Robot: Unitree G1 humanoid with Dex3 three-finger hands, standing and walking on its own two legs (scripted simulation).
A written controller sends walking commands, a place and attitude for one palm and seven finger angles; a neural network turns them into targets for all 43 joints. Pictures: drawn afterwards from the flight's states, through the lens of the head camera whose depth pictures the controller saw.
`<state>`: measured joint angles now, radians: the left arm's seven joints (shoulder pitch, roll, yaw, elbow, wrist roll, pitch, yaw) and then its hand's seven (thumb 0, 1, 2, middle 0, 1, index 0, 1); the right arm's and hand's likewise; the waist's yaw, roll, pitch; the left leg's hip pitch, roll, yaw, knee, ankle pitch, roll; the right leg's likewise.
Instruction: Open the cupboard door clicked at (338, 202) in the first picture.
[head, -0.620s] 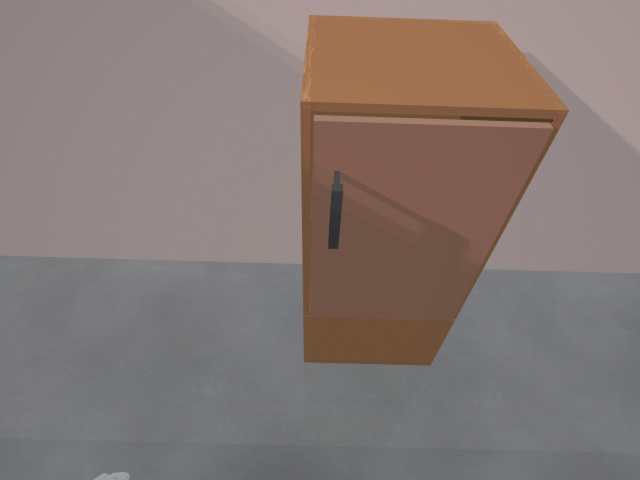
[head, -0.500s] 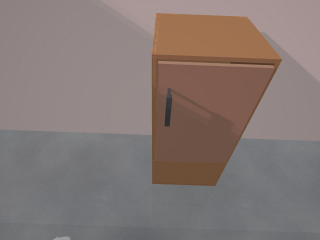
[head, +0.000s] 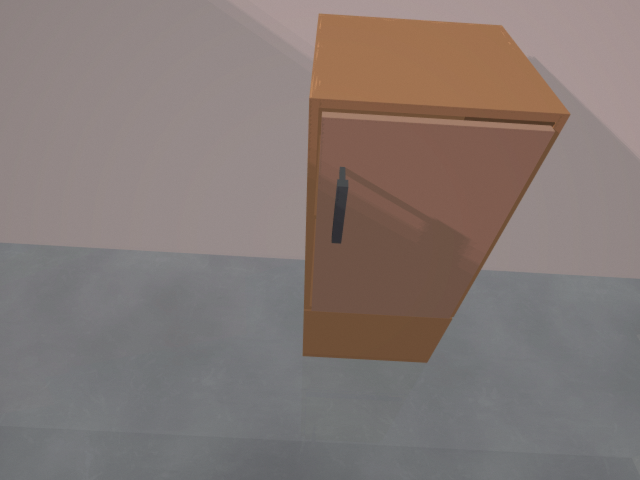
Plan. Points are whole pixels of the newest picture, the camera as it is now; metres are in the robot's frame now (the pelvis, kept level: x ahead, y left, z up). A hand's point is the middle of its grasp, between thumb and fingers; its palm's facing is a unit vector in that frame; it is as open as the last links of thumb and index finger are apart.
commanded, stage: stand and wait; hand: left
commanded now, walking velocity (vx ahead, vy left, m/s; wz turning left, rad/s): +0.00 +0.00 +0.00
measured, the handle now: (339, 206) +0.59 +0.00 -0.03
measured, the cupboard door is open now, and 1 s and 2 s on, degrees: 0 0 0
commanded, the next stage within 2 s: look at it before walking up in 0.26 s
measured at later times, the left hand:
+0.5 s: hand out of the picture +0.00 +0.17 -0.18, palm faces +0.02 -0.98 -0.19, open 7.3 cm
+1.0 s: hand out of the picture +0.00 +0.17 -0.18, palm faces +0.02 -0.98 -0.19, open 7.3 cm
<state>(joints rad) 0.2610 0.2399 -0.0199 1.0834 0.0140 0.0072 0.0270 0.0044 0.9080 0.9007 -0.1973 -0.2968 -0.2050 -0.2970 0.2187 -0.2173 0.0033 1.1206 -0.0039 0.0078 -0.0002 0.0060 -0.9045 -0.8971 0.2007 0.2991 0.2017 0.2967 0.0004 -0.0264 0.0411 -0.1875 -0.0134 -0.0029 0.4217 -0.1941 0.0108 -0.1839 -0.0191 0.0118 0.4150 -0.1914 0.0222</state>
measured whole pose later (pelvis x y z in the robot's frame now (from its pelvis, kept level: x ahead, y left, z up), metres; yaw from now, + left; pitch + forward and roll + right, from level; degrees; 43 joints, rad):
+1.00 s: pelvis +0.00 -0.01 +0.00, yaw -1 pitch -2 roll +0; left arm 0.30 0.16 0.01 1.09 0.02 0.00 0.04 0.00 0.91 0.90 -0.20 -0.30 -0.20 -0.30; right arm 0.27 -0.15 -0.01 1.12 -0.01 0.00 -0.02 0.00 -0.91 -0.90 0.20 0.30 0.20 0.30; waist 0.01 -0.01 0.04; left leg -0.21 0.00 0.01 0.45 -0.21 0.00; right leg -0.22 -0.01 0.02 0.45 -0.21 0.01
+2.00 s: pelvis -0.02 -0.03 -0.02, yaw -34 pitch +0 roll -1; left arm 0.15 0.27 0.07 0.88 0.02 0.04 -0.03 0.01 0.91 0.90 -0.19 -0.30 -0.20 -0.30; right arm 0.24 -0.26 -0.06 0.90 -0.02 0.03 -0.01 0.01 -0.90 -0.90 0.20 0.30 0.20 0.30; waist -0.01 0.03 0.13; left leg -0.27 0.16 0.15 0.77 -0.46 -0.05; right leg -0.30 -0.01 -0.05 0.60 -0.28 -0.02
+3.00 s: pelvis -0.05 -0.01 -0.01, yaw -70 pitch +0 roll +0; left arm 0.20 0.20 0.06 0.91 0.02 0.04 0.00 0.00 0.91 0.90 -0.20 -0.30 -0.21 -0.30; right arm 0.17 -0.24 -0.07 0.92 -0.01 0.05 -0.02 0.01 -0.91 -0.90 0.20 0.30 0.20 0.30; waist 0.00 0.00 0.09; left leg -0.47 0.09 0.04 0.99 -0.40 -0.09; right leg -0.26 0.05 0.03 0.51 -0.25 -0.05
